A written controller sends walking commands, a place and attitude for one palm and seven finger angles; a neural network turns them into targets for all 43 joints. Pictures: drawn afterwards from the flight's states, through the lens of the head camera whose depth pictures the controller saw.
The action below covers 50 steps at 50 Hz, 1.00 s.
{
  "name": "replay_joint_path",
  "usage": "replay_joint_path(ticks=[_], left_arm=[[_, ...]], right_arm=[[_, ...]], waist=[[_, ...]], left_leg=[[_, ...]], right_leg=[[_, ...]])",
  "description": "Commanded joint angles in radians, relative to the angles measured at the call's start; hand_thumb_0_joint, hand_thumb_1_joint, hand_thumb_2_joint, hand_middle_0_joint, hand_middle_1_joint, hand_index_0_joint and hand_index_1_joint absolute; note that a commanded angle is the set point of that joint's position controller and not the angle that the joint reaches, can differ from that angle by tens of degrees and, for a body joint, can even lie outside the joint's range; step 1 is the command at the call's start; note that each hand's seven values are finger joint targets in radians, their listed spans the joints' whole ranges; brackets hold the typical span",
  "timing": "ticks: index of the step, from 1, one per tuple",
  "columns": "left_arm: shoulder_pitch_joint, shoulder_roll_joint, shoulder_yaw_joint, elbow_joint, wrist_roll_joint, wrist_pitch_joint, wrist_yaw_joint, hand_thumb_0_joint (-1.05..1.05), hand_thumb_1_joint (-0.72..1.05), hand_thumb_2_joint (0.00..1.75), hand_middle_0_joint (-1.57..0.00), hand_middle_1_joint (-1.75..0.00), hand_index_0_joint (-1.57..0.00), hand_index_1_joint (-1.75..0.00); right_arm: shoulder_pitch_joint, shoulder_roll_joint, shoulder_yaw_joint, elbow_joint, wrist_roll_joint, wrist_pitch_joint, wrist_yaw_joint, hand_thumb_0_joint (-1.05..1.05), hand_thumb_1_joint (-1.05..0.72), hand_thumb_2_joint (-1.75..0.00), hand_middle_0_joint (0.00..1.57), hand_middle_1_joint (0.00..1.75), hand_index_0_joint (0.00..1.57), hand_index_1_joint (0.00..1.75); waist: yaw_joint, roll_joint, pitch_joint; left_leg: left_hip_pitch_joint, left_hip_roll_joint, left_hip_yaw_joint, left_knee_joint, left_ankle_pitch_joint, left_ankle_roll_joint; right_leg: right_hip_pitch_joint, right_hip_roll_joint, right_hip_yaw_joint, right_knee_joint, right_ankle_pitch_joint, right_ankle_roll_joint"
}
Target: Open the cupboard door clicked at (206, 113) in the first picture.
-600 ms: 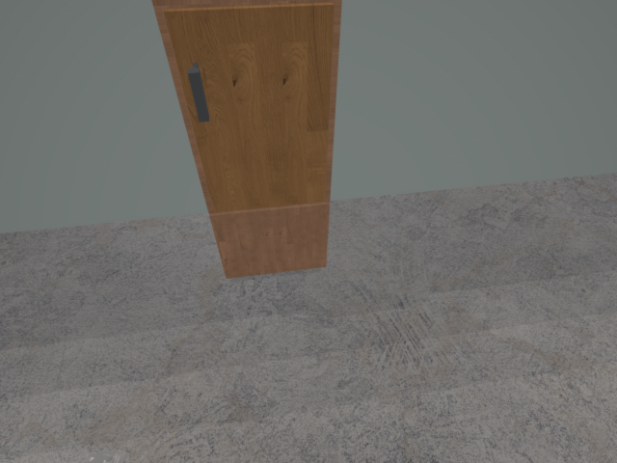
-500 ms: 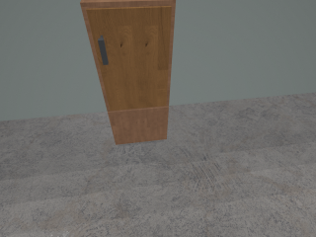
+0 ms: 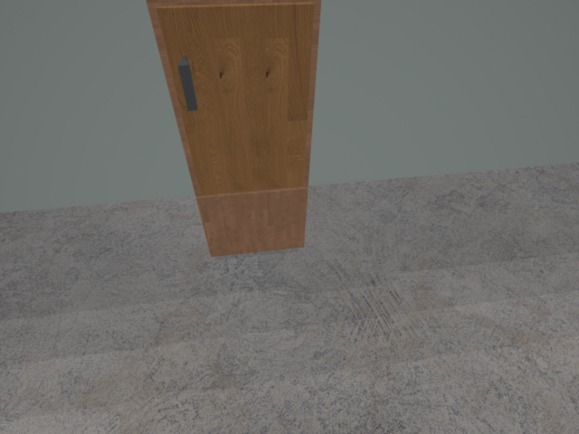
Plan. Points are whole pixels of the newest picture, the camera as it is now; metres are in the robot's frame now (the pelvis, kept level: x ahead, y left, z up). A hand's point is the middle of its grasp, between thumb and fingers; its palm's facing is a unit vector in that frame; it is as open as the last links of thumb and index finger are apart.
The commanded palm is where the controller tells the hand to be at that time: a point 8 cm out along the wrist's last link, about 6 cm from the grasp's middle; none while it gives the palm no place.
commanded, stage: stand and wait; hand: left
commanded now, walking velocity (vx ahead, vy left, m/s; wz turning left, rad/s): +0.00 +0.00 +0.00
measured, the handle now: (188, 83) +0.91 +0.32 +0.04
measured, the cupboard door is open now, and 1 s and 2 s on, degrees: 0 0 0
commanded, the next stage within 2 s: look at it before walking up in 0.22 s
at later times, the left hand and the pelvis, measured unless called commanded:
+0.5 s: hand out of the picture +0.07 +0.24 -0.15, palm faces -0.03 -0.94 -0.33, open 7.4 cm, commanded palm none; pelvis +0.00 +0.00 +0.00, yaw +0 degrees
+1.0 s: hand out of the picture +0.08 +0.24 -0.15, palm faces -0.03 -0.94 -0.34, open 7.4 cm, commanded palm none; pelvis +0.01 -0.01 +0.00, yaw +0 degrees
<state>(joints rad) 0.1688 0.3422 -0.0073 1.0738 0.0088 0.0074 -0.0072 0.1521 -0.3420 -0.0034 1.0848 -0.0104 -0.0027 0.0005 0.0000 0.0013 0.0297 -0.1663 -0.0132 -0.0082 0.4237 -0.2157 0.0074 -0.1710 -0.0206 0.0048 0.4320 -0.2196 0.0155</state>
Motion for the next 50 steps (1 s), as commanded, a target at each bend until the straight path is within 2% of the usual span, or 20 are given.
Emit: replay_joint_path(ticks=[1, 9, 14, 21, 30, 36, 40, 46, 50], left_arm=[[-0.064, 0.197, 0.041, -0.067, 0.002, -0.030, 0.018, 0.00, 0.90, 0.90, -0.20, -0.30, -0.20, -0.30], [-0.069, 0.200, 0.041, -0.058, 0.003, -0.029, 0.017, 0.00, 0.90, 0.90, -0.20, -0.30, -0.20, -0.30], [-0.070, 0.203, 0.042, -0.059, 0.004, -0.030, 0.017, 0.00, 0.90, 0.90, -0.20, -0.30, -0.20, -0.30], [-0.072, 0.203, 0.042, -0.058, 0.004, -0.035, 0.018, 0.00, 0.90, 0.90, -0.20, -0.30, -0.20, -0.30], [-0.069, 0.204, 0.043, -0.055, 0.003, -0.035, 0.019, 0.00, 0.90, 0.90, -0.20, -0.30, -0.20, -0.30], [-0.072, 0.205, 0.042, -0.053, 0.003, -0.035, 0.019, 0.00, 0.90, 0.90, -0.20, -0.30, -0.20, -0.30], [-0.066, 0.204, 0.043, -0.054, 0.003, -0.036, 0.020, 0.00, 0.90, 0.90, -0.20, -0.30, -0.20, -0.30], [-0.073, 0.206, 0.042, -0.055, 0.003, -0.035, 0.019, 0.00, 0.90, 0.90, -0.20, -0.30, -0.20, -0.30], [-0.073, 0.211, 0.046, -0.060, 0.004, -0.034, 0.020, 0.00, 0.90, 0.90, -0.20, -0.30, -0.20, -0.30]], right_arm=[[-0.068, -0.200, -0.037, -0.065, 0.001, -0.032, -0.013, 0.00, -0.90, -0.90, 0.20, 0.30, 0.20, 0.30], [-0.065, -0.203, -0.036, -0.048, 0.000, -0.030, -0.011, 0.00, -0.90, -0.90, 0.20, 0.30, 0.20, 0.30], [-0.062, -0.202, -0.036, -0.046, 0.000, -0.031, -0.010, 0.00, -0.90, -0.90, 0.20, 0.30, 0.20, 0.30], [-0.068, -0.199, -0.036, -0.045, 0.001, -0.031, -0.011, 0.00, -0.90, -0.90, 0.20, 0.30, 0.20, 0.30], [-0.071, -0.202, -0.034, -0.043, 0.003, -0.033, -0.013, 0.00, -0.90, -0.90, 0.20, 0.30, 0.20, 0.30], [-0.077, -0.204, -0.031, -0.041, 0.003, -0.032, -0.014, 0.00, -0.90, -0.90, 0.20, 0.30, 0.20, 0.30], [-0.078, -0.204, -0.031, -0.042, 0.004, -0.033, -0.014, 0.00, -0.90, -0.90, 0.20, 0.30, 0.20, 0.30], [-0.083, -0.204, -0.031, -0.042, 0.003, -0.030, -0.014, 0.00, -0.90, -0.90, 0.20, 0.30, 0.20, 0.30], [-0.082, -0.208, -0.032, -0.047, 0.004, -0.029, -0.011, 0.00, -0.90, -0.90, 0.20, 0.30, 0.20, 0.30]], waist=[[0.002, -0.002, -0.048], [0.002, -0.012, -0.016], [0.001, -0.008, -0.025], [0.000, -0.021, -0.047], [0.002, 0.002, -0.068], [0.002, -0.005, -0.054], [0.003, -0.009, -0.071], [0.003, -0.014, -0.041], [0.004, -0.010, -0.052]], left_leg=[[-0.011, 0.123, -0.109, -0.097, 0.079, 0.030], [-0.019, 0.120, -0.111, -0.118, 0.033, 0.026], [-0.019, 0.119, -0.113, -0.121, 0.033, 0.025], [0.010, 0.121, -0.105, -0.106, 0.092, 0.023], [0.024, 0.127, -0.102, -0.105, 0.144, 0.022], [0.030, 0.129, -0.098, -0.111, 0.152, 0.020], [0.047, 0.131, -0.097, -0.108, 0.174, 0.021], [0.036, 0.128, -0.097, -0.117, 0.147, 0.019], [0.026, 0.126, -0.105, -0.109, 0.168, 0.021]], right_leg=[[0.004, -0.095, 0.093, -0.087, 0.050, -0.043], [-0.018, -0.094, 0.104, -0.110, -0.003, -0.043], [-0.012, -0.094, 0.108, -0.115, -0.008, -0.043], [-0.003, -0.099, 0.106, -0.113, 0.053, -0.044], [0.027, -0.099, 0.099, -0.103, 0.123, -0.044], [0.028, -0.099, 0.095, -0.108, 0.137, -0.042], [0.039, -0.102, 0.095, -0.111, 0.161, -0.043], [0.026, -0.101, 0.099, -0.123, 0.137, -0.042], [0.042, -0.103, 0.086, -0.109, 0.141, -0.039]])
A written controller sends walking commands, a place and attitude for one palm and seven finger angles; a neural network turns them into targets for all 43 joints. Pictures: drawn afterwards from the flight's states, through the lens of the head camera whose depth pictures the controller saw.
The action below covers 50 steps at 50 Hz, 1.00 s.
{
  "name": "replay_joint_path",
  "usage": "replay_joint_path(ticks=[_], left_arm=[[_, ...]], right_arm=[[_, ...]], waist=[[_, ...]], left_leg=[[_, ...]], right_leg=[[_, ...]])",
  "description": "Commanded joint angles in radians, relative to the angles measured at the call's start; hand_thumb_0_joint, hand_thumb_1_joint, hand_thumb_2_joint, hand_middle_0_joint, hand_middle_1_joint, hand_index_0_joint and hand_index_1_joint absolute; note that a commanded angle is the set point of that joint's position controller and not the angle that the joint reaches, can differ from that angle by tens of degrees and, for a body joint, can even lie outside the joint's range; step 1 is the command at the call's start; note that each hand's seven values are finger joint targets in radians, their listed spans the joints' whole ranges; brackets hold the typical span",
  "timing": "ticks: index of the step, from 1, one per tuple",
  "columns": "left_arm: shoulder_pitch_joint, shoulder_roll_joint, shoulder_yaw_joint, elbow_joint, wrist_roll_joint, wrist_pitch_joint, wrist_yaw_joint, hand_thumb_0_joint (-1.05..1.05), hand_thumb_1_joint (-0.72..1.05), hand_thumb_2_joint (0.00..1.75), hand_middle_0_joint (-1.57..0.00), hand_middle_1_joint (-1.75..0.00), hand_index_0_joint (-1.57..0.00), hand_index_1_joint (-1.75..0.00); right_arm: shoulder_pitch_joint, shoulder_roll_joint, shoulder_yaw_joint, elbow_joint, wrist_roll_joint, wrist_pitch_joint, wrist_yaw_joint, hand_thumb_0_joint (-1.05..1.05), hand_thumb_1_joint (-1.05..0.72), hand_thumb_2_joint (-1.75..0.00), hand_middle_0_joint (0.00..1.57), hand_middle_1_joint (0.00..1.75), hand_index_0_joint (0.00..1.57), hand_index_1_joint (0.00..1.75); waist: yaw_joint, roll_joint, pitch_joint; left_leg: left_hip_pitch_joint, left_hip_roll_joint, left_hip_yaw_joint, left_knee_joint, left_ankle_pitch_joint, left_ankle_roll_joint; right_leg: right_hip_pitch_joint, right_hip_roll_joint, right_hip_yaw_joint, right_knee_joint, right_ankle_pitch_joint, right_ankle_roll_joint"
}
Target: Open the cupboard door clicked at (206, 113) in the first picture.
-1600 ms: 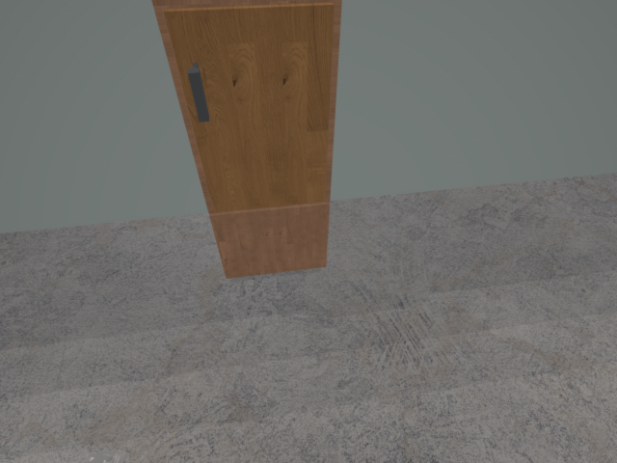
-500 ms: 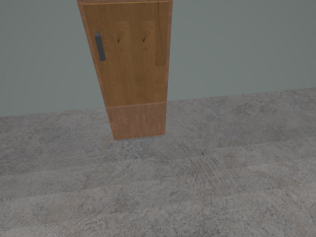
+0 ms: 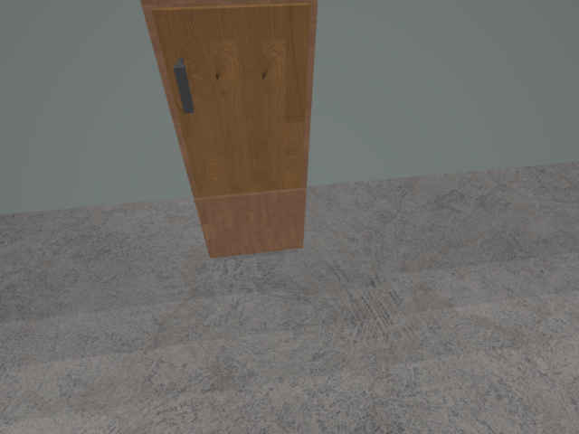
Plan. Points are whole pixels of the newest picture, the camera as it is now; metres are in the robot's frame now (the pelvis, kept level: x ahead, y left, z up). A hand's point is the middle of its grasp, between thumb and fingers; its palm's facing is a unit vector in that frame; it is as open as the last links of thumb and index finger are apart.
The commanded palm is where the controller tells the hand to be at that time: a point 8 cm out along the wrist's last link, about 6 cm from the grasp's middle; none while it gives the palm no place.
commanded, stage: turn to face it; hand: left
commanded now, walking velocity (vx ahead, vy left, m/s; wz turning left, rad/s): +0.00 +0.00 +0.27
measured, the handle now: (184, 85) +0.90 +0.33 +0.04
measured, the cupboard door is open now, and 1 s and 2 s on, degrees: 0 0 0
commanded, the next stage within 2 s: take the last steps up to it in 0.42 s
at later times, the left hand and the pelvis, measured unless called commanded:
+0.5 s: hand out of the picture +0.01 +0.21 -0.18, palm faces +0.09 -0.97 -0.24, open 7.4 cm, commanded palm none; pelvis -0.02 +0.01 -0.01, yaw +5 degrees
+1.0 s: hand out of the picture +0.01 +0.23 -0.18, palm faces +0.17 -0.98 -0.14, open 7.4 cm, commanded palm none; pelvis +0.05 +0.06 +0.00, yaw +9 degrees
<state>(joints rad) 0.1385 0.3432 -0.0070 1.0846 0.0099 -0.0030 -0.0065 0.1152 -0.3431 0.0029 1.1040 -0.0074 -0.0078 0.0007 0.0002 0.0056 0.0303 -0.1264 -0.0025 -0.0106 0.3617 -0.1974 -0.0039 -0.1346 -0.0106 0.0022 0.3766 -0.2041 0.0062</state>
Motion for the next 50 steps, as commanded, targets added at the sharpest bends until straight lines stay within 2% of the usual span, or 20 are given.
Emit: replay_joint_path(ticks=[1, 11, 17, 20, 26, 27, 29, 30, 31, 32, 33, 35, 38, 39, 40, 41, 42, 44, 47, 50], left_arm=[[-0.043, 0.207, 0.047, -0.071, 0.002, -0.022, 0.020, 0.00, 0.90, 0.90, -0.20, -0.30, -0.20, -0.30], [0.022, 0.103, 0.032, -0.082, 0.001, 0.011, 0.035, 0.00, 0.90, 0.90, -0.20, -0.30, -0.20, -0.30], [0.046, 0.086, 0.043, -0.104, 0.002, 0.020, 0.040, 0.00, 0.90, 0.90, -0.20, -0.30, -0.20, -0.30], [0.057, 0.068, 0.047, -0.113, 0.004, 0.022, 0.041, 0.00, 0.90, 0.90, -0.20, -0.30, -0.20, -0.30], [0.103, 0.009, 0.054, -0.113, 0.008, 0.023, 0.043, 0.00, 0.90, 0.90, -0.20, -0.30, -0.20, -0.30], [0.123, -0.001, 0.052, -0.102, 0.009, 0.019, 0.041, 0.00, 0.90, 0.90, -0.20, -0.30, -0.20, -0.30], [0.157, 0.007, 0.057, -0.092, 0.019, 0.016, 0.033, 0.00, 0.90, 0.90, -0.20, -0.30, -0.20, -0.30], [0.175, 0.028, 0.063, -0.092, 0.024, 0.017, 0.032, 0.00, 0.90, 0.90, -0.20, -0.30, -0.20, -0.30], [0.190, 0.049, 0.073, -0.095, 0.025, 0.017, 0.033, 0.00, 0.90, 0.90, -0.20, -0.30, -0.20, -0.30], [0.200, 0.061, 0.079, -0.093, 0.022, 0.011, 0.035, 0.00, 0.90, 0.90, -0.20, -0.30, -0.20, -0.30], [0.200, 0.055, 0.077, -0.085, 0.020, 0.000, 0.034, 0.00, 0.90, 0.90, -0.20, -0.30, -0.20, -0.30], [0.216, 0.042, 0.077, -0.071, 0.021, -0.018, 0.030, 0.00, 0.90, 0.90, -0.20, -0.30, -0.20, -0.30], [0.177, 0.020, 0.072, -0.067, 0.022, -0.011, 0.025, 0.00, 0.90, 0.90, -0.20, -0.30, -0.20, -0.30], [0.171, -0.015, 0.063, -0.071, 0.017, -0.005, 0.020, 0.00, 0.90, 0.90, -0.20, -0.30, -0.20, -0.30], [0.171, -0.078, 0.052, -0.086, 0.013, -0.004, 0.013, 0.00, 0.90, 0.90, -0.20, -0.30, -0.20, -0.30], [0.122, -0.106, 0.043, -0.124, 0.015, -0.008, 0.011, 0.00, 0.90, 0.90, -0.20, -0.30, -0.20, -0.30], [0.085, -0.093, 0.051, -0.140, 0.021, -0.012, 0.009, 0.00, 0.90, 0.90, -0.20, -0.30, -0.20, -0.30], [0.105, -0.090, 0.060, -0.098, 0.026, -0.014, 0.001, 0.00, 0.90, 0.90, -0.20, -0.30, -0.20, -0.30], [0.165, -0.120, 0.057, -0.063, 0.024, -0.016, -0.012, 0.00, 0.90, 0.90, -0.20, -0.30, -0.20, -0.30], [0.142, -0.128, 0.059, -0.065, 0.019, -0.012, -0.013, 0.00, 0.90, 0.90, -0.20, -0.30, -0.20, -0.30]], right_arm=[[-0.046, -0.202, -0.037, -0.068, -0.001, -0.022, -0.011, 0.00, -0.90, -0.90, 0.20, 0.30, 0.20, 0.30], [0.021, -0.074, -0.020, -0.080, -0.003, 0.014, -0.007, 0.00, -0.90, -0.90, 0.20, 0.30, 0.20, 0.30], [0.047, -0.055, -0.029, -0.098, -0.005, 0.023, -0.005, 0.00, -0.90, -0.90, 0.20, 0.30, 0.20, 0.30], [0.062, -0.052, -0.035, -0.108, -0.004, 0.024, -0.005, 0.00, -0.90, -0.90, 0.20, 0.30, 0.20, 0.30], [0.075, -0.033, -0.046, -0.129, -0.006, 0.022, -0.009, 0.00, -0.90, -0.90, 0.20, 0.30, 0.20, 0.30], [0.083, -0.024, -0.043, -0.124, -0.009, 0.021, -0.010, 0.00, -0.90, -0.90, 0.20, 0.30, 0.20, 0.30], [0.111, 0.004, -0.045, -0.126, -0.016, 0.025, -0.008, 0.00, -0.90, -0.90, 0.20, 0.30, 0.20, 0.30], [0.120, 0.017, -0.045, -0.132, -0.019, 0.030, -0.009, 0.00, -0.90, -0.90, 0.20, 0.30, 0.20, 0.30], [0.131, 0.041, -0.046, -0.137, -0.021, 0.033, -0.009, 0.00, -0.90, -0.90, 0.20, 0.30, 0.20, 0.30], [0.129, 0.053, -0.049, -0.136, -0.021, 0.030, -0.007, 0.00, -0.90, -0.90, 0.20, 0.30, 0.20, 0.30], [0.110, 0.057, -0.054, -0.137, -0.022, 0.024, -0.002, 0.00, -0.90, -0.90, 0.20, 0.30, 0.20, 0.30], [0.136, 0.086, -0.051, -0.128, -0.020, 0.009, 0.008, 0.00, -0.90, -0.90, 0.20, 0.30, 0.20, 0.30], [0.266, 0.119, -0.045, -0.082, -0.016, -0.002, 0.009, 0.00, -0.90, -0.90, 0.20, 0.30, 0.20, 0.30], [0.338, 0.097, -0.049, -0.058, -0.015, -0.010, 0.002, 0.00, -0.90, -0.90, 0.20, 0.30, 0.20, 0.30], [0.416, 0.030, -0.068, -0.036, -0.022, -0.021, -0.006, 0.00, -0.90, -0.90, 0.20, 0.30, 0.20, 0.30], [0.485, -0.035, -0.079, -0.025, -0.028, -0.029, -0.021, 0.00, -0.90, -0.90, 0.20, 0.30, 0.20, 0.30], [0.459, -0.043, -0.077, -0.032, -0.026, -0.027, -0.026, 0.00, -0.90, -0.90, 0.20, 0.30, 0.20, 0.30], [0.378, 0.020, -0.059, -0.048, -0.020, -0.041, -0.031, 0.00, -0.90, -0.90, 0.20, 0.30, 0.20, 0.30], [0.356, 0.061, -0.047, -0.041, -0.013, -0.071, -0.038, 0.00, -0.90, -0.90, 0.20, 0.30, 0.20, 0.30], [0.411, 0.078, -0.048, -0.010, -0.007, -0.081, -0.047, 0.00, -0.90, -0.90, 0.20, 0.30, 0.20, 0.30]], waist=[[0.004, -0.016, -0.054], [0.007, -0.031, -0.047], [0.008, -0.027, -0.042], [0.009, 0.000, -0.042], [0.017, 0.055, -0.037], [0.019, 0.038, -0.047], [0.018, -0.036, -0.033], [0.027, -0.108, -0.008], [0.031, -0.198, 0.011], [0.034, -0.257, 0.022], [0.031, -0.206, 0.051], [0.012, -0.094, 0.038], [-0.045, -0.070, 0.084], [-0.064, 0.027, 0.100], [-0.088, 0.252, 0.118], [-0.106, 0.321, 0.162], [-0.087, 0.187, 0.183], [-0.050, 0.111, 0.174], [-0.011, 0.038, 0.106], [-0.020, 0.056, 0.043]], left_leg=[[-0.017, 0.115, -0.103, -0.043, 0.156, 0.032], [-0.105, 0.090, -0.105, 0.052, 0.168, 0.012], [-0.156, 0.076, -0.124, 0.096, 0.138, 0.019], [-0.182, 0.087, -0.163, 0.090, 0.129, 0.034], [-0.261, 0.111, -0.260, 0.023, -0.004, 0.068], [-0.270, 0.097, -0.256, 0.020, -0.116, 0.066], [-0.322, 0.038, -0.195, 0.068, -0.371, 0.051], [-0.365, 0.006, -0.138, 0.156, -0.406, 0.043], [-0.403, -0.011, -0.060, 0.281, -0.359, 0.033], [-0.369, -0.004, 0.011, 0.414, -0.263, 0.023], [-0.357, 0.022, 0.020, 0.481, -0.242, 0.021], [-0.320, 0.047, 0.056, 0.436, -0.238, 0.025], [-0.039, 0.026, 0.127, 0.203, -0.176, 0.014], [0.012, 0.051, 0.047, 0.097, -0.250, 0.021], [0.035, 0.215, -0.247, -0.093, -0.460, 0.078], [0.041, 0.376, -0.506, -0.261, -0.532, 0.158], [0.009, 0.411, -0.519, -0.272, -0.496, 0.199], [-0.045, 0.358, -0.414, -0.265, -0.373, 0.169], [0.021, 0.294, -0.209, -0.214, -0.013, 0.156], [0.137, 0.265, -0.115, -0.170, 0.232, 0.157]], right_leg=[[0.006, -0.116, 0.083, -0.047, 0.126, -0.028], [-0.014, -0.144, 0.060, 0.017, 0.114, -0.011], [-0.047, -0.155, 0.048, 0.046, 0.040, -0.019], [-0.054, -0.134, 0.018, 0.076, -0.010, -0.011], [-0.040, -0.094, -0.014, 0.116, -0.114, 0.003], [-0.025, -0.096, -0.005, 0.092, -0.188, 0.003], [-0.034, -0.139, 0.051, 0.010, -0.414, -0.020], [-0.044, -0.182, 0.106, -0.055, -0.529, -0.042], [-0.054, -0.262, 0.199, -0.148, -0.635, -0.080], [-0.094, -0.341, 0.275, -0.225, -0.653, -0.119], [-0.123, -0.357, 0.280, -0.236, -0.584, -0.141], [-0.110, -0.335, 0.183, -0.181, -0.464, -0.147], [-0.328, -0.237, 0.004, -0.078, -0.505, -0.091], [-0.381, -0.168, -0.054, 0.050, -0.472, -0.061], [-0.483, -0.067, -0.142, 0.303, -0.406, -0.012], [-0.592, -0.010, -0.142, 0.520, -0.373, -0.001], [-0.611, -0.057, -0.051, 0.639, -0.319, -0.018], [-0.595, -0.097, -0.003, 0.746, -0.185, -0.017], [-0.541, -0.106, -0.012, 0.732, -0.057, 0.010], [-0.560, -0.093, -0.036, 0.701, -0.019, 0.024]])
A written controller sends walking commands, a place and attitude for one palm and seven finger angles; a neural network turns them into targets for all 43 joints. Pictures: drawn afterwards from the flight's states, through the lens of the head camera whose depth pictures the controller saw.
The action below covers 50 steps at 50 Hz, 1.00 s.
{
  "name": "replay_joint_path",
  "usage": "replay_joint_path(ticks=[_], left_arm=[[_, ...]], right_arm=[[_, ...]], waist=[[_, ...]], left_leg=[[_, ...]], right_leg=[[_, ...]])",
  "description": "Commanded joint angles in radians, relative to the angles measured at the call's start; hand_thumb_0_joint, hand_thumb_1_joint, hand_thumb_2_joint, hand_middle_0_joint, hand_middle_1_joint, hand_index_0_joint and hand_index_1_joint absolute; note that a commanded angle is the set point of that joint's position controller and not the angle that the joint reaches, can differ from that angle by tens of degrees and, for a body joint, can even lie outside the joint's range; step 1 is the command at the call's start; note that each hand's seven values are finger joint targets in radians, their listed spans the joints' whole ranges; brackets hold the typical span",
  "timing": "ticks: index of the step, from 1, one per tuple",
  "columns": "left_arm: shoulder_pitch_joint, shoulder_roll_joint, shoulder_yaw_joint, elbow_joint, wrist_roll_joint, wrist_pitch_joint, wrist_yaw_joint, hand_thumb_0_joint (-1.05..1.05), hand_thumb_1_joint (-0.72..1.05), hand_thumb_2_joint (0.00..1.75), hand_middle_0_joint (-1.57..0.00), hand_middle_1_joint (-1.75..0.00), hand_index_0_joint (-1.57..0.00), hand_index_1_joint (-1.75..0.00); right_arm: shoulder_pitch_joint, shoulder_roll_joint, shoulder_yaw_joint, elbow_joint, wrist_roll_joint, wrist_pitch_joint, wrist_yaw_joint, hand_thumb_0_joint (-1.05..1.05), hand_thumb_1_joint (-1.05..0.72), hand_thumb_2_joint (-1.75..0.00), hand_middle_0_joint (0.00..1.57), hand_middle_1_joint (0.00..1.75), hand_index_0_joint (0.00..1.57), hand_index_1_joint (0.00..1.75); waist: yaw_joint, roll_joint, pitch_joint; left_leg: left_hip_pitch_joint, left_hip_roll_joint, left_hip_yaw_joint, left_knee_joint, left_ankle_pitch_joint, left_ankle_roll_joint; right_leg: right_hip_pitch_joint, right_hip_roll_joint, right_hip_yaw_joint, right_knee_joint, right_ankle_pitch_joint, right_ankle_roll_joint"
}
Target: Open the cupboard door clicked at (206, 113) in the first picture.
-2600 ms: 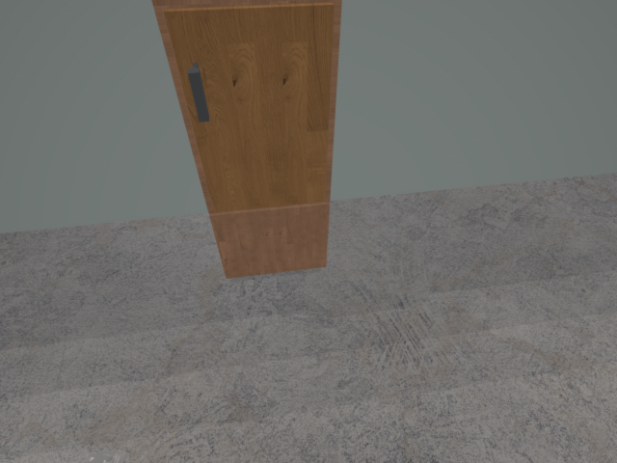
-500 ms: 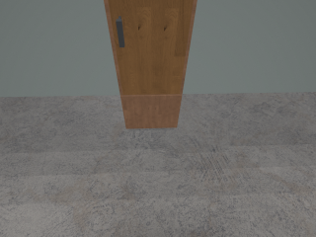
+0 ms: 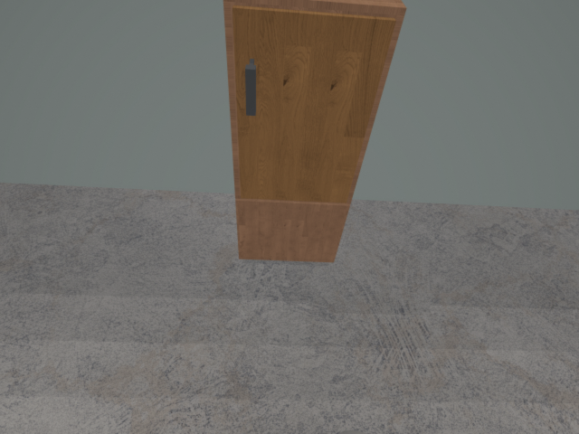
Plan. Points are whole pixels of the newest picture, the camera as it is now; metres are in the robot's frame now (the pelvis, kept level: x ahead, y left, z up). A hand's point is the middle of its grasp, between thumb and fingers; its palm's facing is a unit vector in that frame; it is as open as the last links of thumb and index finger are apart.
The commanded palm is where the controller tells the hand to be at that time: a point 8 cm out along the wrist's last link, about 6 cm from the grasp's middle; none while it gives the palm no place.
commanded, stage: take the last steps up to it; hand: left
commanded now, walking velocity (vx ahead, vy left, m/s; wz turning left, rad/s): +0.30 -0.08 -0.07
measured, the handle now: (251, 87) +0.88 +0.13 +0.04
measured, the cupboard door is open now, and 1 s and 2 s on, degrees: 0 0 0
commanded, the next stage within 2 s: come to a stop and stand still in 0.64 s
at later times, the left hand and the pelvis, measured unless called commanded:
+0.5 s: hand (233, 366) +0.27 +0.10 -0.18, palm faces +0.05 -0.98 -0.20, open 7.2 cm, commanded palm none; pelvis +0.19 -0.08 -0.01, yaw +0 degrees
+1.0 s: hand (233, 353) +0.30 +0.11 -0.19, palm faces +0.06 -0.99 -0.15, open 7.4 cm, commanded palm none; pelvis +0.31 -0.06 -0.01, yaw -1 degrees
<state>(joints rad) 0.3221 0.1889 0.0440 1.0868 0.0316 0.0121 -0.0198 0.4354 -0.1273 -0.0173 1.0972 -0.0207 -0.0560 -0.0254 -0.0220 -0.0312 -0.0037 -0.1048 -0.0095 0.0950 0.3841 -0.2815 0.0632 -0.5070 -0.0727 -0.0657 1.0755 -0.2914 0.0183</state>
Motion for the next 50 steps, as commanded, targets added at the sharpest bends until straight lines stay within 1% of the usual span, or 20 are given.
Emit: replay_joint_path(ticks=[1, 10, 12, 14, 15, 16, 17, 18, 20, 23, 26, 33, 35, 37, 38, 39, 40, 41, 43, 50], left_arm=[[-0.065, 0.020, 0.010, -0.074, -0.002, -0.025, 0.000, 0.00, 0.90, 0.90, -0.20, -0.30, -0.20, -0.30], [-0.283, -0.006, 0.009, -0.133, -0.012, -0.029, -0.006, 0.00, 0.90, 0.90, -0.20, -0.30, -0.20, -0.30], [-0.261, 0.002, 0.015, -0.129, -0.011, -0.035, -0.006, 0.00, 0.90, 0.90, -0.20, -0.30, -0.20, -0.30], [-0.100, 0.029, 0.028, -0.083, -0.009, -0.048, -0.001, 0.00, 0.90, 0.90, -0.20, -0.30, -0.20, -0.30], [0.039, 0.065, 0.040, -0.040, -0.004, -0.059, 0.004, 0.00, 0.90, 0.90, -0.20, -0.30, -0.20, -0.30], [0.182, 0.150, 0.065, -0.005, 0.006, -0.075, 0.017, 0.00, 0.90, 0.90, -0.20, -0.30, -0.20, -0.30], [0.270, 0.240, 0.082, 0.014, -0.007, -0.077, 0.026, 0.00, 0.90, 0.90, -0.20, -0.30, -0.20, -0.30], [0.227, 0.236, 0.076, 0.006, -0.023, -0.073, 0.030, 0.00, 0.90, 0.90, -0.20, -0.30, -0.20, -0.30], [0.045, 0.141, 0.054, -0.035, -0.021, -0.071, 0.036, 0.00, 0.90, 0.90, -0.20, -0.30, -0.20, -0.30], [-0.039, 0.039, 0.013, -0.051, -0.009, -0.086, 0.040, 0.00, 0.90, 0.90, -0.20, -0.30, -0.20, -0.30], [-0.032, 0.030, 0.011, -0.054, -0.003, -0.090, 0.042, 0.00, 0.90, 0.90, -0.20, -0.30, -0.20, -0.30], [0.056, 0.093, 0.017, -0.017, -0.004, -0.085, 0.034, 0.00, 0.90, 0.90, -0.20, -0.30, -0.20, -0.30], [0.068, 0.093, 0.017, -0.006, -0.006, -0.078, 0.033, 0.00, 0.90, 0.90, -0.20, -0.30, -0.20, -0.30], [0.069, 0.072, 0.012, -0.001, -0.015, -0.070, 0.033, 0.00, 0.90, 0.90, -0.20, -0.30, -0.20, -0.30], [0.091, 0.027, 0.002, -0.006, -0.020, -0.066, 0.034, 0.00, 0.90, 0.90, -0.20, -0.30, -0.20, -0.30], [0.114, -0.014, -0.011, -0.011, -0.030, -0.063, 0.038, 0.00, 0.90, 0.90, -0.20, -0.30, -0.20, -0.30], [0.113, 0.002, -0.015, -0.006, -0.028, -0.054, 0.049, 0.00, 0.90, 0.90, -0.20, -0.30, -0.20, -0.30], [0.103, -0.004, -0.016, 0.013, -0.024, -0.038, 0.058, 0.00, 0.90, 0.90, -0.20, -0.30, -0.20, -0.30], [0.088, 0.002, -0.015, 0.020, -0.021, -0.018, 0.060, 0.00, 0.90, 0.90, -0.20, -0.30, -0.20, -0.30], [0.048, 0.026, 0.024, -0.050, -0.009, 0.034, 0.055, 0.00, 0.90, 0.90, -0.20, -0.30, -0.20, -0.30]], right_arm=[[0.111, -0.130, -0.027, 0.010, 0.006, -0.034, -0.023, 0.00, -0.90, -0.90, 0.20, 0.30, 0.20, 0.30], [0.169, -0.107, -0.030, 0.067, -0.013, -0.024, -0.023, 0.00, -0.90, -0.90, 0.20, 0.30, 0.20, 0.30], [0.149, -0.124, -0.034, 0.069, -0.013, -0.022, -0.025, 0.00, -0.90, -0.90, 0.20, 0.30, 0.20, 0.30], [0.114, -0.147, -0.041, 0.065, -0.006, -0.020, -0.024, 0.00, -0.90, -0.90, 0.20, 0.30, 0.20, 0.30], [0.109, -0.146, -0.043, 0.059, -0.001, -0.020, -0.019, 0.00, -0.90, -0.90, 0.20, 0.30, 0.20, 0.30], [0.122, -0.111, -0.038, 0.045, 0.012, -0.021, -0.005, 0.00, -0.90, -0.90, 0.20, 0.30, 0.20, 0.30], [0.143, -0.064, -0.028, 0.012, 0.019, -0.023, -0.003, 0.00, -0.90, -0.90, 0.20, 0.30, 0.20, 0.30], [0.069, -0.080, -0.033, -0.002, 0.022, -0.017, -0.004, 0.00, -0.90, -0.90, 0.20, 0.30, 0.20, 0.30], [-0.028, -0.059, -0.045, -0.019, 0.014, -0.009, 0.007, 0.00, -0.90, -0.90, 0.20, 0.30, 0.20, 0.30], [0.001, -0.014, -0.036, -0.008, -0.005, 0.028, 0.013, 0.00, -0.90, -0.90, 0.20, 0.30, 0.20, 0.30], [0.001, -0.010, -0.037, -0.022, -0.007, 0.045, 0.019, 0.00, -0.90, -0.90, 0.20, 0.30, 0.20, 0.30], [-0.200, -0.043, -0.028, -0.097, -0.002, 0.021, 0.036, 0.00, -0.90, -0.90, 0.20, 0.30, 0.20, 0.30], [-0.192, -0.052, -0.028, -0.091, -0.002, 0.014, 0.033, 0.00, -0.90, -0.90, 0.20, 0.30, 0.20, 0.30], [-0.100, -0.088, -0.029, -0.053, -0.005, 0.001, 0.025, 0.00, -0.90, -0.90, 0.20, 0.30, 0.20, 0.30], [-0.027, -0.150, -0.039, -0.035, -0.010, -0.008, 0.012, 0.00, -0.90, -0.90, 0.20, 0.30, 0.20, 0.30], [0.004, -0.208, -0.043, -0.030, -0.005, -0.003, 0.000, 0.00, -0.90, -0.90, 0.20, 0.30, 0.20, 0.30], [-0.044, -0.194, -0.031, -0.034, 0.003, 0.011, -0.013, 0.00, -0.90, -0.90, 0.20, 0.30, 0.20, 0.30], [-0.106, -0.162, -0.014, -0.034, 0.003, 0.010, -0.027, 0.00, -0.90, -0.90, 0.20, 0.30, 0.20, 0.30], [-0.189, -0.147, -0.010, -0.051, 0.008, 0.020, -0.034, 0.00, -0.90, -0.90, 0.20, 0.30, 0.20, 0.30], [-0.232, -0.200, -0.065, -0.085, 0.005, 0.057, -0.036, 0.00, -0.90, -0.90, 0.20, 0.30, 0.20, 0.30]], waist=[[-0.002, 0.100, 0.083], [-0.046, 0.164, 0.201], [-0.027, 0.159, 0.192], [0.050, 0.131, 0.101], [0.109, 0.061, 0.014], [0.164, -0.084, -0.112], [0.148, -0.259, -0.227], [0.150, -0.146, -0.178], [0.087, -0.016, 0.012], [-0.003, -0.017, 0.101], [-0.029, -0.066, 0.091], [0.031, -0.043, 0.074], [0.023, -0.042, 0.075], [-0.017, 0.018, 0.037], [-0.035, 0.161, -0.025], [-0.024, 0.320, -0.070], [0.001, 0.242, -0.046], [0.015, 0.237, -0.021], [0.031, 0.162, 0.050], [0.023, 0.108, -0.057]], left_leg=[[0.139, 0.276, -0.205, -0.186, 0.375, 0.088], [0.098, 0.293, -0.119, -0.168, 0.462, 0.079], [0.081, 0.301, -0.096, -0.115, 0.590, 0.075], [0.065, 0.282, -0.059, 0.070, 0.756, 0.049], [-0.023, 0.238, -0.036, 0.245, 0.716, 0.019], [-0.236, 0.154, 0.022, 0.539, 0.411, -0.022], [-0.411, 0.008, 0.007, 0.869, -0.269, -0.051], [-0.460, 0.050, -0.100, 0.984, -0.276, -0.025], [-0.471, 0.129, -0.105, 0.997, -0.123, -0.023], [-0.365, 0.158, -0.086, 0.858, -0.035, -0.048], [-0.337, 0.155, -0.049, 0.705, -0.004, -0.069], [-0.306, 0.115, 0.009, 0.332, 0.008, -0.071], [-0.227, 0.096, 0.027, 0.241, 0.041, -0.063], [-0.032, 0.086, 0.023, 0.097, 0.132, -0.054], [0.115, 0.225, -0.150, 0.044, 0.365, 0.000], [0.176, 0.415, -0.338, -0.013, 0.714, 0.103], [0.101, 0.452, -0.313, -0.014, 0.891, 0.154], [0.033, 0.418, -0.264, -0.033, 0.970, 0.140], [-0.038, 0.371, -0.191, -0.042, 0.927, 0.118], [0.007, 0.370, -0.124, -0.016, 0.794, 0.134]], right_leg=[[-0.209, -0.030, 0.028, -0.010, 0.075, 0.013], [-0.122, -0.016, -0.040, -0.342, 0.100, -0.021], [-0.013, 0.013, -0.060, -0.410, 0.066, -0.045], [0.211, 0.057, -0.084, -0.488, 0.082, -0.070], [0.428, 0.065, -0.077, -0.541, 0.142, -0.084], [0.688, -0.137, 0.154, -0.580, 0.127, -0.151], [0.796, -0.378, 0.550, -0.705, 0.246, -0.250], [0.721, -0.378, 0.538, -0.766, 0.205, -0.273], [0.428, -0.323, 0.400, -0.832, 0.036, -0.231], [0.165, -0.230, 0.167, -0.885, 0.135, -0.175], [0.126, -0.185, 0.070, -0.895, 0.202, -0.177], [0.302, -0.192, 0.091, -0.839, 0.263, -0.196], [0.302, -0.176, 0.083, -0.795, 0.245, -0.180], [0.253, -0.109, 0.022, -0.623, 0.265, -0.131], [0.159, -0.027, -0.032, -0.435, 0.201, -0.073], [0.075, 0.044, -0.073, -0.264, -0.198, -0.020], [0.113, 0.019, 0.008, -0.195, -0.339, -0.013], [0.150, -0.007, 0.045, -0.190, -0.319, 0.001], [0.169, -0.025, 0.052, -0.233, -0.246, 0.009], [0.097, 0.011, 0.057, -0.082, -0.175, 0.013]])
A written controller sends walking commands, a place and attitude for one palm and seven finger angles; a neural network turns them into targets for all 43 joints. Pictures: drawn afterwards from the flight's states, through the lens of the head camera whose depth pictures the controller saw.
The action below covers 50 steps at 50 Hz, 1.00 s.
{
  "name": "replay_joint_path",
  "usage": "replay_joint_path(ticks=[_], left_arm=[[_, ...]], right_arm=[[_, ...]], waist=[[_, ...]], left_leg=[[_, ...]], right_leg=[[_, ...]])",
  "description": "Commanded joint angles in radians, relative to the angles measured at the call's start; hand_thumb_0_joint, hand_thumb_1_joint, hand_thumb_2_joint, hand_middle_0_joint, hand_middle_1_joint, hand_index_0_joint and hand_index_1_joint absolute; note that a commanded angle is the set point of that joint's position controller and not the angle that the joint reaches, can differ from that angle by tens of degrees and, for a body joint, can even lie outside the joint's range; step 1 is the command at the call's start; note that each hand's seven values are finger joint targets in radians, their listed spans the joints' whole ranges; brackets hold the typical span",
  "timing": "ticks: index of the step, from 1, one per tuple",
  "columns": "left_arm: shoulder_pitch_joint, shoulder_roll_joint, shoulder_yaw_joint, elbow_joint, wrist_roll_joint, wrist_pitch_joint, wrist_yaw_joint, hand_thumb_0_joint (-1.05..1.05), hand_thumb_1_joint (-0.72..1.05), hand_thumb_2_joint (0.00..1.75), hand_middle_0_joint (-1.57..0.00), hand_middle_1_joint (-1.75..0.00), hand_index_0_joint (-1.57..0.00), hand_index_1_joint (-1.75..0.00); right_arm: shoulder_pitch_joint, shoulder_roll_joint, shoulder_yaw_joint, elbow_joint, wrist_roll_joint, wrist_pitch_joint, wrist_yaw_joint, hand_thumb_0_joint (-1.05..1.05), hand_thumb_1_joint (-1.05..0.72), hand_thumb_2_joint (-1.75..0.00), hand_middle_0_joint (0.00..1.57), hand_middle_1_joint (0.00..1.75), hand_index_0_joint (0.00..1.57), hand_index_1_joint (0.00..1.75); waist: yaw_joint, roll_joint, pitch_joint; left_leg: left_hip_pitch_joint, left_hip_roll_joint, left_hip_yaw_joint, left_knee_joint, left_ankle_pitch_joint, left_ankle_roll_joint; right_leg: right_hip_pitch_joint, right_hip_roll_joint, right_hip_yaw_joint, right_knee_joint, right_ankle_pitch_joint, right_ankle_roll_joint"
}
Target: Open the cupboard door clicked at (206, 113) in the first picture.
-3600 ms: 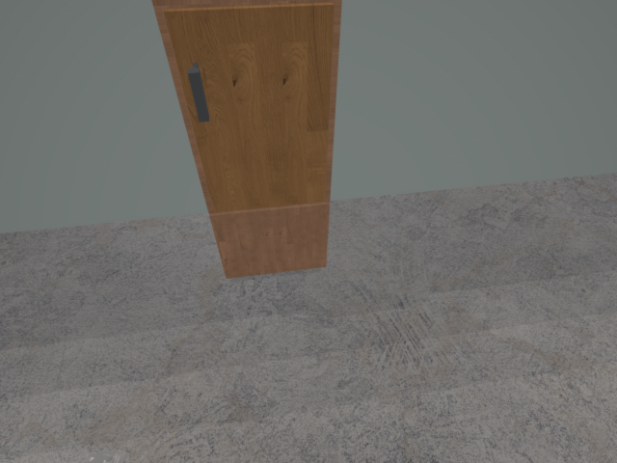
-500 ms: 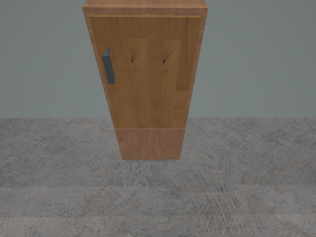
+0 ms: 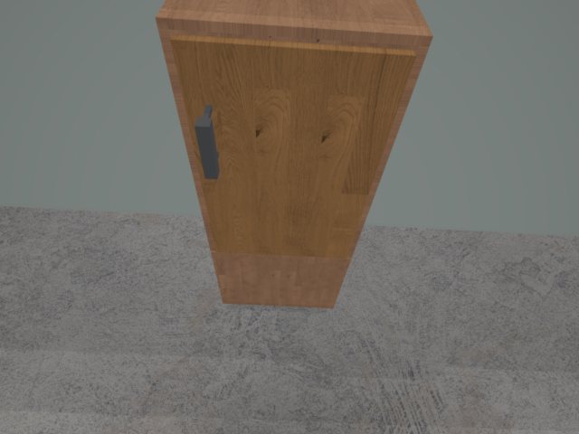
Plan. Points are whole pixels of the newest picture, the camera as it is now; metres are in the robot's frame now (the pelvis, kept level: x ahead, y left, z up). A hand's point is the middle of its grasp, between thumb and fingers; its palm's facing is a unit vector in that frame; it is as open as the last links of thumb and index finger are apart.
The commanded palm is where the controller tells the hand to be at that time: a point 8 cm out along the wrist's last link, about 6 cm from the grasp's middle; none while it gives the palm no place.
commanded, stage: come to a stop and stand still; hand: left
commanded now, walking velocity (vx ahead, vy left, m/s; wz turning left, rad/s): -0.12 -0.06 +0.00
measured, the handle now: (210, 142) +0.57 +0.20 +0.05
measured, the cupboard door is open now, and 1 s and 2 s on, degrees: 0 0 0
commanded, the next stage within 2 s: look again from close up in 1.26 s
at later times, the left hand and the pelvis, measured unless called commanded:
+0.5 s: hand out of the picture +0.00 +0.12 -0.15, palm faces +0.09 -0.96 -0.27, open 7.3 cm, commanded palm none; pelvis -0.03 -0.07 +0.01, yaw +1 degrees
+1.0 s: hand out of the picture -0.02 +0.19 -0.18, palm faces +0.06 -0.98 -0.19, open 7.4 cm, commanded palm none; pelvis -0.03 +0.01 +0.00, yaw +0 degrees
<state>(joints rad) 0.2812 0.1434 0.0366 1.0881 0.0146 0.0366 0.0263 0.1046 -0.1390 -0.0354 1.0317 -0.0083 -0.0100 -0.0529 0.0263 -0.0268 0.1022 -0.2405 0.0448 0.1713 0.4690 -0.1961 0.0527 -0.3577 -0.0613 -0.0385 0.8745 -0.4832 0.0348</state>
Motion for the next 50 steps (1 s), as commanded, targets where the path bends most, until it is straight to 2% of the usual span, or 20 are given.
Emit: replay_joint_path(ticks=[1, 6, 8, 9, 10, 11, 12, 13, 17, 21, 30, 33, 34, 35, 36, 37, 39, 45, 47, 50], left_arm=[[0.086, 0.066, 0.036, -0.062, 0.007, 0.015, 0.008, 0.00, 0.90, 0.90, -0.20, -0.30, -0.20, -0.30], [0.076, 0.053, 0.030, -0.089, 0.003, 0.004, 0.005, 0.00, 0.90, 0.90, -0.20, -0.30, -0.20, -0.30], [0.128, 0.068, 0.028, -0.069, 0.009, -0.015, 0.007, 0.00, 0.90, 0.90, -0.20, -0.30, -0.20, -0.30], [0.125, 0.117, 0.028, -0.070, 0.019, -0.028, 0.012, 0.00, 0.90, 0.90, -0.20, -0.30, -0.20, -0.30], [0.059, 0.206, 0.032, -0.094, 0.025, -0.044, 0.014, 0.00, 0.90, 0.90, -0.20, -0.30, -0.20, -0.30], [0.042, 0.245, 0.038, -0.122, 0.018, -0.037, 0.011, 0.00, 0.90, 0.90, -0.20, -0.30, -0.20, -0.30], [0.007, 0.252, 0.035, -0.131, 0.019, -0.031, 0.009, 0.00, 0.90, 0.90, -0.20, -0.30, -0.20, -0.30], [-0.010, 0.248, 0.045, -0.129, 0.017, -0.037, 0.012, 0.00, 0.90, 0.90, -0.20, -0.30, -0.20, -0.30], [-0.021, 0.213, 0.045, -0.138, 0.010, -0.044, 0.016, 0.00, 0.90, 0.90, -0.20, -0.30, -0.20, -0.30], [0.039, 0.205, 0.050, -0.126, 0.008, -0.046, 0.021, 0.00, 0.90, 0.90, -0.20, -0.30, -0.20, -0.30], [0.048, 0.223, 0.058, -0.111, 0.025, -0.037, 0.011, 0.00, 0.90, 0.90, -0.20, -0.30, -0.20, -0.30], [-0.003, 0.219, 0.056, -0.099, 0.015, -0.027, 0.007, 0.00, 0.90, 0.90, -0.20, -0.30, -0.20, -0.30], [-0.013, 0.194, 0.049, -0.097, 0.008, -0.022, 0.006, 0.00, 0.90, 0.90, -0.20, -0.30, -0.20, -0.30], [-0.006, 0.157, 0.039, -0.103, 0.003, -0.016, 0.003, 0.00, 0.90, 0.90, -0.20, -0.30, -0.20, -0.30], [0.012, 0.097, 0.030, -0.110, -0.002, -0.010, 0.001, 0.00, 0.90, 0.90, -0.20, -0.30, -0.20, -0.30], [-0.008, 0.089, 0.024, -0.108, 0.003, -0.009, 0.002, 0.00, 0.90, 0.90, -0.20, -0.30, -0.20, -0.30], [-0.002, 0.080, 0.018, -0.071, 0.013, -0.005, -0.003, 0.00, 0.90, 0.90, -0.20, -0.30, -0.20, -0.30], [0.015, 0.072, -0.002, -0.032, 0.000, -0.027, -0.004, 0.00, 0.90, 0.90, -0.20, -0.30, -0.20, -0.30], [0.038, 0.073, -0.005, -0.014, -0.001, -0.036, 0.002, 0.00, 0.90, 0.90, -0.20, -0.30, -0.20, -0.30], [0.059, 0.116, -0.005, 0.011, -0.002, -0.050, 0.012, 0.00, 0.90, 0.90, -0.20, -0.30, -0.20, -0.30]], right_arm=[[0.071, -0.192, -0.051, -0.030, -0.011, 0.014, -0.005, 0.00, -0.90, -0.90, 0.20, 0.30, 0.20, 0.30], [0.018, -0.183, -0.056, -0.047, -0.020, 0.024, 0.017, 0.00, -0.90, -0.90, 0.20, 0.30, 0.20, 0.30], [0.027, -0.166, -0.052, -0.042, -0.013, 0.029, 0.027, 0.00, -0.90, -0.90, 0.20, 0.30, 0.20, 0.30], [0.061, -0.120, -0.047, -0.037, -0.004, 0.031, 0.034, 0.00, -0.90, -0.90, 0.20, 0.30, 0.20, 0.30], [0.098, -0.053, -0.032, -0.054, 0.003, 0.038, 0.041, 0.00, -0.90, -0.90, 0.20, 0.30, 0.20, 0.30], [0.057, -0.089, -0.038, -0.076, -0.002, 0.052, 0.044, 0.00, -0.90, -0.90, 0.20, 0.30, 0.20, 0.30], [0.052, -0.095, -0.040, -0.073, -0.007, 0.058, 0.051, 0.00, -0.90, -0.90, 0.20, 0.30, 0.20, 0.30], [0.043, -0.102, -0.042, -0.071, -0.013, 0.065, 0.051, 0.00, -0.90, -0.90, 0.20, 0.30, 0.20, 0.30], [0.135, -0.137, -0.048, -0.034, -0.015, 0.060, 0.058, 0.00, -0.90, -0.90, 0.20, 0.30, 0.20, 0.30], [0.128, -0.136, -0.048, -0.046, -0.017, 0.064, 0.060, 0.00, -0.90, -0.90, 0.20, 0.30, 0.20, 0.30], [0.118, -0.106, -0.029, -0.064, -0.004, 0.041, 0.056, 0.00, -0.90, -0.90, 0.20, 0.30, 0.20, 0.30], [0.223, -0.094, -0.019, -0.024, -0.002, 0.027, 0.046, 0.00, -0.90, -0.90, 0.20, 0.30, 0.20, 0.30], [0.257, -0.103, -0.016, -0.007, 0.000, 0.018, 0.042, 0.00, -0.90, -0.90, 0.20, 0.30, 0.20, 0.30], [0.275, -0.146, -0.023, -0.005, -0.003, 0.010, 0.039, 0.00, -0.90, -0.90, 0.20, 0.30, 0.20, 0.30], [0.254, -0.214, -0.033, -0.022, -0.011, 0.007, 0.034, 0.00, -0.90, -0.90, 0.20, 0.30, 0.20, 0.30], [0.203, -0.232, -0.030, -0.041, -0.013, 0.014, 0.031, 0.00, -0.90, -0.90, 0.20, 0.30, 0.20, 0.30], [0.118, -0.181, -0.013, -0.042, -0.015, 0.005, 0.019, 0.00, -0.90, -0.90, 0.20, 0.30, 0.20, 0.30], [0.180, -0.145, -0.001, 0.010, -0.007, -0.011, 0.003, 0.00, -0.90, -0.90, 0.20, 0.30, 0.20, 0.30], [0.198, -0.148, -0.003, 0.025, -0.003, -0.015, 0.002, 0.00, -0.90, -0.90, 0.20, 0.30, 0.20, 0.30], [0.205, -0.102, 0.005, 0.034, 0.010, -0.022, 0.007, 0.00, -0.90, -0.90, 0.20, 0.30, 0.20, 0.30]], waist=[[-0.016, 0.140, -0.164], [-0.001, 0.247, -0.134], [0.025, 0.163, -0.151], [0.020, 0.008, -0.141], [-0.015, -0.236, -0.102], [0.018, -0.222, -0.059], [0.004, -0.127, -0.037], [0.006, -0.229, -0.014], [-0.010, -0.145, -0.037], [0.019, -0.129, -0.070], [0.033, -0.194, -0.096], [-0.023, -0.185, -0.106], [-0.040, -0.128, -0.107], [-0.045, 0.043, -0.103], [-0.036, 0.271, -0.069], [-0.029, 0.277, -0.006], [-0.003, 0.263, 0.033], [-0.014, 0.133, -0.082], [-0.009, 0.095, -0.121], [-0.016, 0.014, -0.137]], left_leg=[[0.117, 0.309, -0.183, -0.105, 0.646, 0.138], [-0.001, 0.256, -0.168, -0.111, 0.278, 0.092], [-0.048, 0.191, -0.140, -0.029, 0.049, 0.032], [-0.082, 0.105, -0.092, 0.083, -0.112, -0.025], [-0.170, 0.008, -0.063, 0.195, -0.284, -0.076], [-0.149, 0.007, -0.122, 0.294, -0.344, -0.070], [-0.140, 0.012, -0.155, 0.359, -0.316, -0.066], [-0.198, 0.005, -0.172, 0.411, -0.279, -0.067], [-0.267, -0.004, -0.190, 0.550, -0.144, -0.085], [-0.298, -0.009, -0.196, 0.569, -0.110, -0.106], [-0.125, -0.020, -0.132, 0.236, -0.225, -0.088], [0.072, -0.039, -0.098, 0.010, -0.075, -0.075], [0.159, -0.023, -0.111, -0.079, -0.023, -0.070], [0.188, 0.061, -0.215, -0.138, -0.054, -0.053], [0.091, 0.222, -0.411, -0.251, -0.141, -0.001], [-0.057, 0.273, -0.462, -0.329, -0.217, 0.059], [-0.118, 0.202, -0.385, -0.351, -0.226, 0.070], [0.181, 0.162, -0.254, -0.153, 0.507, 0.087], [0.205, 0.143, -0.245, -0.098, 0.554, 0.061], [0.083, 0.077, -0.213, -0.081, 0.348, -0.015]], right_leg=[[-0.050, -0.002, 0.033, 0.127, 0.030, -0.002], [0.072, -0.004, -0.013, -0.106, 0.083, -0.013], [0.196, 0.005, -0.033, -0.357, 0.252, -0.006], [0.212, -0.061, 0.053, -0.503, 0.311, -0.011], [0.152, -0.249, 0.298, -0.608, 0.320, -0.077], [0.036, -0.334, 0.367, -0.681, 0.240, -0.151], [-0.017, -0.327, 0.333, -0.698, 0.117, -0.177], [-0.005, -0.299, 0.374, -0.702, 0.119, -0.155], [0.142, -0.253, 0.231, -0.622, 0.363, -0.146], [0.228, -0.259, 0.214, -0.613, 0.379, -0.153], [0.201, -0.246, 0.217, -0.624, 0.298, -0.185], [0.092, -0.184, 0.150, -0.570, 0.245, -0.131], [0.024, -0.147, 0.116, -0.522, 0.187, -0.100], [-0.046, -0.082, 0.063, -0.411, 0.121, -0.064], [-0.080, -0.007, -0.027, -0.292, 0.051, -0.023], [-0.045, 0.010, -0.020, -0.203, 0.006, -0.019], [-0.004, -0.008, 0.015, -0.103, 0.062, -0.023], [0.018, -0.005, -0.001, -0.269, 0.110, -0.008], [0.107, -0.004, -0.001, -0.427, 0.240, -0.008], [0.281, -0.089, 0.082, -0.482, 0.617, -0.052]])
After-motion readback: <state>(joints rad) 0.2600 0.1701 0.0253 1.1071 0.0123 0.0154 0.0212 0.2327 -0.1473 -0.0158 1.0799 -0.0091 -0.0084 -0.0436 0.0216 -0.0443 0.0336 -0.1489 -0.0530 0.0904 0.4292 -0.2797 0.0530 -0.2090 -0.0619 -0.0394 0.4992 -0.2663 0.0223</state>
